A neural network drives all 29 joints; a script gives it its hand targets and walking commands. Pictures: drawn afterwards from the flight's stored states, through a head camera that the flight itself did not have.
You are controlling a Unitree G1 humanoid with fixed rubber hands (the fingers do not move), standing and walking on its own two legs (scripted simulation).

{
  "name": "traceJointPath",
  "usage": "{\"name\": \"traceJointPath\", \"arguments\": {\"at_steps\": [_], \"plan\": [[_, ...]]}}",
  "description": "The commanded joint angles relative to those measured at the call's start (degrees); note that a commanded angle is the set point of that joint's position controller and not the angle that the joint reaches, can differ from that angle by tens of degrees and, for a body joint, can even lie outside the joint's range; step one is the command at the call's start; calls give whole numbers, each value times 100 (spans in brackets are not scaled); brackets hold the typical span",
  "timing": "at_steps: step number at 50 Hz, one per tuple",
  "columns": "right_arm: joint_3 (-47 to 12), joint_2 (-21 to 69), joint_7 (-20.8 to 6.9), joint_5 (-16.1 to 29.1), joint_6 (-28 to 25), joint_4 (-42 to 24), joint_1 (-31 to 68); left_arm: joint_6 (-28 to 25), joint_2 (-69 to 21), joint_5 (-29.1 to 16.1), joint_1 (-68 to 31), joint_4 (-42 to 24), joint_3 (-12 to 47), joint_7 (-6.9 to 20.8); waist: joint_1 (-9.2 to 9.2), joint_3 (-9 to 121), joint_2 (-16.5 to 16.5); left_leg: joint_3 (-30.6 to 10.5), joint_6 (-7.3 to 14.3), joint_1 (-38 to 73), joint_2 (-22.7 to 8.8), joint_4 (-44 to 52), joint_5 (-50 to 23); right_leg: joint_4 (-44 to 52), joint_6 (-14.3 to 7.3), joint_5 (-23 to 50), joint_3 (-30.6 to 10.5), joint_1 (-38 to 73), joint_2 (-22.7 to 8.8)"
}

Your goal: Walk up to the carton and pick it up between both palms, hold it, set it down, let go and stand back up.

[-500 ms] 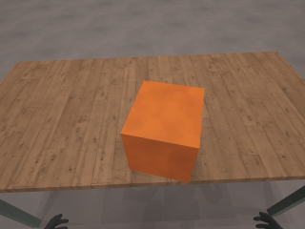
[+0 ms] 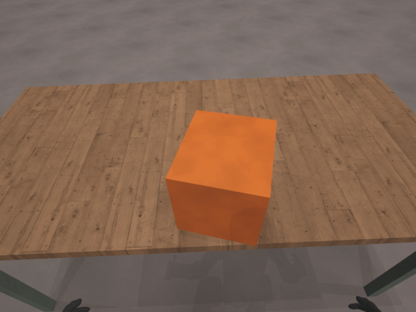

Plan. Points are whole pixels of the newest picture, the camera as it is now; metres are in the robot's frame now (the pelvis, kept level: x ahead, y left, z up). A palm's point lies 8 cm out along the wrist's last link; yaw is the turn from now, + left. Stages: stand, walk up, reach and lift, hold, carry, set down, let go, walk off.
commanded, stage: stand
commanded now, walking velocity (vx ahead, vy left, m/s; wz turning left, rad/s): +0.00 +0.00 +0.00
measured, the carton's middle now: (225, 176) +0.41 -0.04 +0.01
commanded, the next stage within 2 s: none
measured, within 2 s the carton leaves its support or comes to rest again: neither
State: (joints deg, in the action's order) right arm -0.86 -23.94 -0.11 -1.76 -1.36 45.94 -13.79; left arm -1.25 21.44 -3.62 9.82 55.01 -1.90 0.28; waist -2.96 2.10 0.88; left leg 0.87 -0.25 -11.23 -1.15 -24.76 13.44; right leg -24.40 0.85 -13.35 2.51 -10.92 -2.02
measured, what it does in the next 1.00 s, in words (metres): stands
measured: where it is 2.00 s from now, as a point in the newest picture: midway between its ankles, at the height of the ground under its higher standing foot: outside the picture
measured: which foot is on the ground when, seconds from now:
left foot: down 0.00-1.00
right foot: down 0.00-1.00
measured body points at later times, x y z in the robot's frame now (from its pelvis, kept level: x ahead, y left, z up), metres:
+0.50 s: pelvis +0.00 +0.00 +0.00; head -0.02 +0.00 +0.45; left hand +0.11 +0.31 -0.11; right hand +0.08 -0.32 -0.10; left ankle +0.00 +0.12 -0.74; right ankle +0.00 -0.13 -0.74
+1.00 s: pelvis -0.02 +0.00 +0.00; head -0.04 +0.00 +0.45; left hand +0.10 +0.31 -0.11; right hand +0.06 -0.32 -0.11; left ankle +0.00 +0.12 -0.74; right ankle +0.00 -0.13 -0.74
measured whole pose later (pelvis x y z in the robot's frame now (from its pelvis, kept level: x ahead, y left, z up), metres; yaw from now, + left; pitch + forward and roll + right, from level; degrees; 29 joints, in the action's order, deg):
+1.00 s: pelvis -0.02 +0.00 +0.00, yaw +0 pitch -1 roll +0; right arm -0.9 -24.0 -0.1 -1.5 -1.4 49.7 -13.8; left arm -0.8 21.5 -3.6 8.6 58.9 -1.9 0.3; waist -3.0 1.8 0.9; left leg 0.9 -0.3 -11.2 -1.2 -24.8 12.2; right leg -24.4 0.8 -12.1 2.5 -10.9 -2.0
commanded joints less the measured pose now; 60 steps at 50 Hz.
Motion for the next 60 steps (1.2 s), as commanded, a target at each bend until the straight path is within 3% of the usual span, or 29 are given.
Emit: {"name": "traceJointPath", "arguments": {"at_steps": [1, 9, 12, 13, 15, 17, 19, 21, 23, 25, 28, 29, 31, 32, 33, 35, 39, 42, 44, 45, 49, 50, 51, 53, 54, 56, 57, 58, 60], "plan": [[320, -998, 41, -3, -105, 343, 240, -81, 1143, 635, -421, -277, -115, -40, 269, 32, -49, -430, 133, 108, -620, 541, -853, 396, -279, 847, -545, 368, -538], [321, -1000, 20, 16, -102, 397, 314, -103, 1167, 572, -274, -157, -59, -10, 337, -19, -68, -508, 190, 130, -654, 599, -782, 341, -264, 938, -529, 391, -530], [311, -997, 48, 47, -127, 380, 392, -98, 1184, 601, -360, -171, -88, -31, 344, -41, 147, -440, 149, 65, -680, 510, -928, 403, -298, 1065, -530, 339, -513], [277, -903, 43, 53, -145, 465, 288, -105, 1226, 604, -389, -120, -108, -32, 260, 55, -263, -519, 149, 163, -702, 534, -1068, 314, -319, 1218, -489, 376, -561], [280, -965, 36, 65, -150, 370, 356, -91, 1143, 570, -320, -74, -69, -52, 284, 47, 95, -447, 122, 206, -674, 512, -1295, 259, -298, 1222, -515, 352, -552], [328, -1129, 61, 64, -125, 464, 297, -80, 1118, 587, -391, -155, -51, -56, 361, 79, -76, -443, 114, 181, -670, 476, -1252, 328, -292, 1285, -495, 450, -538], [343, -1067, 46, 54, -125, 460, 328, -88, 1091, 581, -470, -124, -67, -40, 275, 48, 160, -381, 120, 169, -656, 461, -1308, 335, -279, 1394, -536, 484, -568], [308, -1084, 38, 86, -142, 508, 238, -116, 1107, 565, -379, -98, -89, -43, 346, 19, -174, -419, 128, 221, -659, 483, -1198, 287, -290, 1430, -485, 447, -552], [317, -1091, 50, 18, -123, 476, 370, -43, 1250, 595, -467, -60, -95, -58, 281, 57, 174, -352, 101, 298, -666, 510, -1160, 348, -276, 1303, -543, 293, -549], [302, -1003, 45, 34, -139, 516, 232, -99, 1166, 556, -376, -84, -70, -54, 330, 63, -143, -446, 155, 297, -677, 511, -1281, 363, -314, 1166, -548, 433, -543], [275, -947, 30, 73, -107, 517, 357, -85, 1175, 592, -463, -89, -60, -47, 314, 80, -131, -394, 102, 225, -653, 569, -1036, 418, -262, 1171, -513, 494, -552], [278, -924, 60, 38, -143, 471, 398, -68, 1108, 593, -400, 3, -58, -73, 325, 83, 232, -406, 117, 227, -665, 531, -1131, 370, -320, 1214, -554, 425, -591], [296, -1008, 60, 35, -144, 524, 230, -81, 1161, 636, -516, -19, -82, -44, 240, 44, -79, -445, 114, 203, -644, 602, -974, 320, -298, 1143, -424, 444, -491], [304, -1005, 58, 55, -123, 489, 360, -47, 1169, 601, -570, -16, -62, -59, 260, -132, 213, -451, 103, 122, -650, 659, -885, 393, -249, 1097, -489, 314, -508], [264, -940, 37, 0, -119, 505, 443, -53, 1202, 603, -420, -6, -121, -49, 383, -7, 88, -532, 141, 122, -696, 685, -880, 301, -261, 853, -419, 377, -474], [282, -940, 32, 52, -112, 506, 240, -53, 1081, 569, -435, 67, -37, -30, 238, -252, 19, -532, 155, 50, -719, 664, -807, 447, -289, 830, -468, 289, -519], [301, -1024, 27, 31, -113, 518, 356, -115, 1131, 577, -405, 42, -43, -33, 373, -244, -170, -545, 158, 92, -705, 691, -726, 498, -292, 708, -545, 242, -484], [279, -995, 53, -29, -100, 566, 351, -66, 1231, 597, -381, 61, -91, -34, 392, -290, 42, -401, 137, 132, -675, 675, -736, 488, -305, 793, -552, 235, -558], [274, -1052, 57, 25, -124, 634, 321, -73, 1235, 540, -355, 42, -75, -28, 420, -181, -98, -508, 151, 95, -694, 724, -484, 470, -297, 561, -634, 235, -549], [296, -1074, 58, 23, -114, 648, 213, -71, 1182, 544, -449, 71, -60, -24, 288, -258, 27, -466, 114, 113, -652, 747, -501, 486, -276, 515, -559, 247, -504], [268, -922, 19, 0, -168, 570, 445, -61, 1178, 558, -413, 88, -71, -51, 373, -343, 11, -510, 147, -6, -711, 679, -536, 479, -308, 702, -643, 197, -535], [306, -1060, 36, 29, -149, 605, 393, -67, 1100, 549, -528, 119, -36, -31, 233, -359, 109, -475, 98, -114, -673, 761, -505, 497, -314, 761, -621, 265, -565], [262, -1003, 29, 54, -116, 635, 227, -53, 1289, 568, -549, 89, -70, -30, 266, -308, -94, -507, 86, -18, -647, 777, -557, 404, -291, 659, -570, 244, -534], [284, -974, 37, 33, -147, 589, 424, -58, 1073, 572, -353, 119, -52, -17, 387, -246, 17, -518, 96, -37, -698, 701, -506, 502, -272, 559, -533, 309, -511], [303, -935, 41, 101, -135, 637, 358, -90, 1143, 597, -511, 73, -72, -30, 314, -243, -175, -571, 117, -33, -692, 722, -539, 513, -290, 575, -527, 273, -500], [301, -1015, 79, 47, -105, 687, 333, -72, 1020, 572, -658, 96, -20, -25, 161, -170, 3, -454, 133, 143, -682, 722, -636, 483, -306, 777, -603, 229, -604], [338, -1175, 97, 34, -127, 629, 482, -55, 952, 531, -546, 76, -4, -27, 342, -218, 61, -500, 121, 18, -678, 695, -476, 528, -291, 691, -631, 215, -562], [365, -1094, 61, 39, -120, 606, 518, -94, 1092, 574, -588, 98, -48, -49, 325, -280, -230, -526, 93, 48, -667, 698, -474, 524, -285, 378, -570, 131, -565], [272, -986, 30, 40, -128, 651, 393, -67, 976, 540, -453, 121, 16, -51, 326, -189, -120, -542, 145, 36, -645, 683, -486, 576, -255, 638, -580, 329, -565]]}}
